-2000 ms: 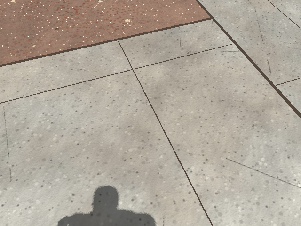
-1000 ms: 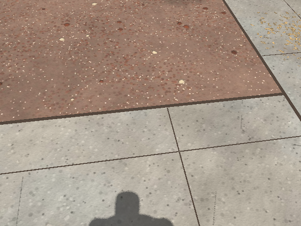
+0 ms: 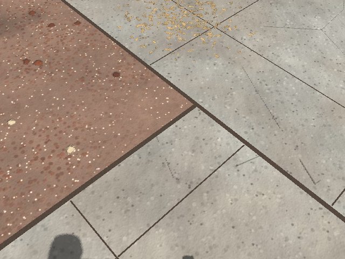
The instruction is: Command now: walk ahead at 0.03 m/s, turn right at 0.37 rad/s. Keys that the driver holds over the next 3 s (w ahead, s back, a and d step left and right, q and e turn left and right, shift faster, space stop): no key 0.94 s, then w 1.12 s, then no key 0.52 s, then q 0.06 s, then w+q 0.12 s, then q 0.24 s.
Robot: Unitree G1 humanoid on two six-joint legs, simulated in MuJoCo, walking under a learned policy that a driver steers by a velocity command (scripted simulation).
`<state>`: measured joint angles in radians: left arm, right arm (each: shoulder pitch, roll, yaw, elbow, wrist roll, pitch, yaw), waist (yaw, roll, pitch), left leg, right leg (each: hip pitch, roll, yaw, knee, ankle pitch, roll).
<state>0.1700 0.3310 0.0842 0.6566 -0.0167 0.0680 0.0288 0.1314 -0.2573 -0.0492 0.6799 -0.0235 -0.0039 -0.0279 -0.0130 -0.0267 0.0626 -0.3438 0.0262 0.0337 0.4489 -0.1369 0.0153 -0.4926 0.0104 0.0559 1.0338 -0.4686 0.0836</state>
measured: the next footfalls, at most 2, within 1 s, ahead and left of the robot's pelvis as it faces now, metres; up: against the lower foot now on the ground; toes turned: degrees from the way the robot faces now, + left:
right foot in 0.14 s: +0.04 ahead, -0.14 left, +0.00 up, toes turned -1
left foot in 0.42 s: +0.05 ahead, +0.11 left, +0.00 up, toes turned -3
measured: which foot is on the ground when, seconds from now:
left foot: down 0.00-0.14, up 0.16-0.40, down 0.42-1.00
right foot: up 0.00-0.12, down 0.14-1.00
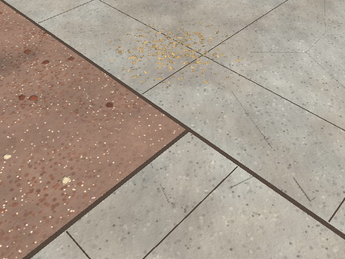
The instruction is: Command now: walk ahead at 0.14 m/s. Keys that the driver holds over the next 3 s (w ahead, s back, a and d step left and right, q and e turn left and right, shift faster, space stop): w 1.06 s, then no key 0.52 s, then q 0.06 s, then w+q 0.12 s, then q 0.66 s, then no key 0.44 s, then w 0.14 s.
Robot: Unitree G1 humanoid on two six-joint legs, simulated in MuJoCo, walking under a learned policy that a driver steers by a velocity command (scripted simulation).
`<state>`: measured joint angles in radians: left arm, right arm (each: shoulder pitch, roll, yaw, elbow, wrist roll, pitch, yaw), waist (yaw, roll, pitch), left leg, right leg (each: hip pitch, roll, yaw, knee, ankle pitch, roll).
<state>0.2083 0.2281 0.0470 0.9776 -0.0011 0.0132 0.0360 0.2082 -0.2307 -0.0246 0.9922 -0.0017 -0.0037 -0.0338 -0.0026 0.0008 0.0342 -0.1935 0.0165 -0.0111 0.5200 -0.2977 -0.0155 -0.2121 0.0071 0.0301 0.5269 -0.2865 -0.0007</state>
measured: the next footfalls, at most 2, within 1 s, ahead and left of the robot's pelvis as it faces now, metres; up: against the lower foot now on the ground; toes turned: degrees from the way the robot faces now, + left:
right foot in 0.62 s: +0.41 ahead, -0.11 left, +0.00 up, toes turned +0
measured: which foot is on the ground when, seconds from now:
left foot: down 0.00-0.64, up 0.66-1.00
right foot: down 0.00-0.26, up 0.28-0.60, down 0.62-1.00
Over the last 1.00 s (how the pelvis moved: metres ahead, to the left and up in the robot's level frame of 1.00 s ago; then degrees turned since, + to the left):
0.00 -0.02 0.00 -3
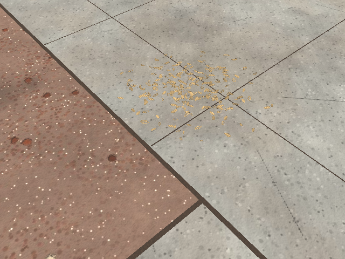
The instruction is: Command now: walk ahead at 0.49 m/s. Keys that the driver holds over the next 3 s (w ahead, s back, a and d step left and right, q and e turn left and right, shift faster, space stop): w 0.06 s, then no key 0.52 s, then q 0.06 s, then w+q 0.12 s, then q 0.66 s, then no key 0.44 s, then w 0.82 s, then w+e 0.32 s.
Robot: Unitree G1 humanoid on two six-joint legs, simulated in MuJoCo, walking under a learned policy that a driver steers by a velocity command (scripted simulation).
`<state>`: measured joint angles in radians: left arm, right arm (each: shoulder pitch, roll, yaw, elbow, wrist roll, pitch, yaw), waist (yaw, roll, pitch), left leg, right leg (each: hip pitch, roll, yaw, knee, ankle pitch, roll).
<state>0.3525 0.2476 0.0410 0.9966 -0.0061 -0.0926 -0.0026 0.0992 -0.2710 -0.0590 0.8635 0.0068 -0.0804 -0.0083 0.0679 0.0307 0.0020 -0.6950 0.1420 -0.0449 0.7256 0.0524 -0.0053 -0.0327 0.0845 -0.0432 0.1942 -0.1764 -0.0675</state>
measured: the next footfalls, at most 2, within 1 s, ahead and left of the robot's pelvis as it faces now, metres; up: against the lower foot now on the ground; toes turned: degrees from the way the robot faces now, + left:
left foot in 0.18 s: +0.29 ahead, +0.15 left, +0.00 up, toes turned +2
right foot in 0.54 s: +0.28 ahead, -0.08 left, +0.00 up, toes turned +0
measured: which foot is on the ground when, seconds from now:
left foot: up 0.00-0.16, down 0.18-0.74, up 0.76-0.96, down 0.98-1.00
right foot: down 0.00-0.18, up 0.20-0.52, down 0.54-0.98, up 1.00-1.00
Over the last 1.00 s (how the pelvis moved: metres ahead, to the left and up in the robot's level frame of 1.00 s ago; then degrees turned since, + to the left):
0.42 -0.02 0.01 1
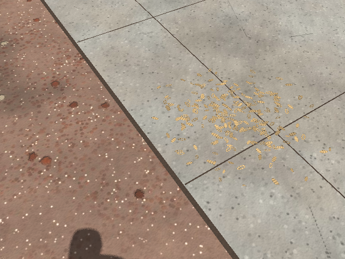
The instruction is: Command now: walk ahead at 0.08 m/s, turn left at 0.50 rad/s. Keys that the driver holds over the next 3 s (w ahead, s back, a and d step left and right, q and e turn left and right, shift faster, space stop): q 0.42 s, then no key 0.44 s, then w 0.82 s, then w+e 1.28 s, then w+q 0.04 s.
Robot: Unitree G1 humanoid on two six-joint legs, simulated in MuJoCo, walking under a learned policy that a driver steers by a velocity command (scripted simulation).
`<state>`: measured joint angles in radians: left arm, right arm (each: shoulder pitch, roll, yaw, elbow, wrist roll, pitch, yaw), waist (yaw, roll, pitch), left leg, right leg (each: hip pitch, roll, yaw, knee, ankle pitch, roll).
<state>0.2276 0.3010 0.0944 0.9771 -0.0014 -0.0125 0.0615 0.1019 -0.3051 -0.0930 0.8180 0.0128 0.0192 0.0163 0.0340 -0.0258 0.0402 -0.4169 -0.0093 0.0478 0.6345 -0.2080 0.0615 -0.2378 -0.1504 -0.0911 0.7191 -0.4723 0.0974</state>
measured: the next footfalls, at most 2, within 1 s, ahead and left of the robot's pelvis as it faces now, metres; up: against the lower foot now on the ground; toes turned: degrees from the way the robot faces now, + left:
right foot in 0.54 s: +0.17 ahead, -0.10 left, +0.00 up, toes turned +24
left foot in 0.86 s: +0.05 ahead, +0.14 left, +0.00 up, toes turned +17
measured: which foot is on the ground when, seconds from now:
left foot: down 0.00-0.54, up 0.56-0.84, down 0.86-1.00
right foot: up 0.00-0.52, down 0.54-0.90, up 0.92-1.00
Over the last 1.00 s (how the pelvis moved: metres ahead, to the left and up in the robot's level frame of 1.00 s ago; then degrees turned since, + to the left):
0.29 0.11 -0.03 9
